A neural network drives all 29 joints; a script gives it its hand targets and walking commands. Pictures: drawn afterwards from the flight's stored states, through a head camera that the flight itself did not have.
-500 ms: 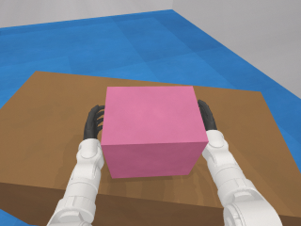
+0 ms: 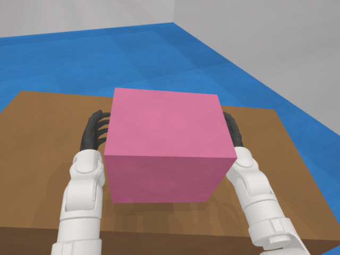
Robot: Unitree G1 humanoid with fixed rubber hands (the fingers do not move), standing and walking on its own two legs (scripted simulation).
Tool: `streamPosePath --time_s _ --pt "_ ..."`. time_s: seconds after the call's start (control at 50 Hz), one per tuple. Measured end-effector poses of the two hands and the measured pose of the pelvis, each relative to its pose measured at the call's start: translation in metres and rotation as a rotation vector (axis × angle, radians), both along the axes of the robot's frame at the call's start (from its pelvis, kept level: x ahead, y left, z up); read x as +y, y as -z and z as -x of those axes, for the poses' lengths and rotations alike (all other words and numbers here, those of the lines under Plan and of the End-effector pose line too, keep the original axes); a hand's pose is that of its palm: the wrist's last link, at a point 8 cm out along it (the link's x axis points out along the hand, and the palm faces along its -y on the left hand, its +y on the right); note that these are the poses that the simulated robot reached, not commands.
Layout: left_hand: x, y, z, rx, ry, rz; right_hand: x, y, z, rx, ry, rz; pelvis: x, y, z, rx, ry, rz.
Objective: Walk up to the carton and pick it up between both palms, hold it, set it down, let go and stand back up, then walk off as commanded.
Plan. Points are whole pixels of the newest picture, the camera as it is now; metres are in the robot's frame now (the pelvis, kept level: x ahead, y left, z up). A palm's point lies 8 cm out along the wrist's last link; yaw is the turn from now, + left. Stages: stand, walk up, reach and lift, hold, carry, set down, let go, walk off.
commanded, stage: reach and lift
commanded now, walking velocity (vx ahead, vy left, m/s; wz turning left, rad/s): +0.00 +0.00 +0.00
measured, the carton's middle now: (164, 149) +0.35 +0.00 +0.10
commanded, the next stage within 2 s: hold in 1.24 s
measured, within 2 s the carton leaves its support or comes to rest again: neither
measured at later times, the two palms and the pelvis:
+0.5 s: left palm (89, 135) +0.35 +0.16 +0.15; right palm (237, 138) +0.34 -0.16 +0.14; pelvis -0.02 +0.00 +0.00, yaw +0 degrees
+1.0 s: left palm (89, 131) +0.35 +0.15 +0.16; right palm (239, 135) +0.34 -0.17 +0.16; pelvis -0.02 +0.00 +0.00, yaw +0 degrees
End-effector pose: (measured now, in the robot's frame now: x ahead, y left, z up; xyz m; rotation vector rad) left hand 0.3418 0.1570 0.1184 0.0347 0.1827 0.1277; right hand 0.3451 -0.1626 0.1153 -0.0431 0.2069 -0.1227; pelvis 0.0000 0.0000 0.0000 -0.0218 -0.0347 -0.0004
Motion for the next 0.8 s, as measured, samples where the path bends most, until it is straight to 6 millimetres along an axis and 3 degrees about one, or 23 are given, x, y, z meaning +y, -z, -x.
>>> streamPosePath --time_s 0.26,0.54,0.8 --pt "0.001 -0.022 0.002 -0.011 0.019 0.006 0.001 -0.023 0.008 -0.016 0.025 -0.013 0.004 0.0 0.01 -0.022 0.012 -0.004" --pt "-0.001 -0.034 -0.006 0.007 0.033 -0.006 -0.001 -0.03 0.004 -0.004 0.037 -0.029 0.0 0.0 0.021 -0.037 0.007 -0.011" --pt "-0.001 -0.042 -0.008 -0.012 0.039 -0.014 -0.001 -0.041 0.002 -0.031 0.037 -0.032 -0.004 -0.001 0.016 -0.053 -0.004 -0.008"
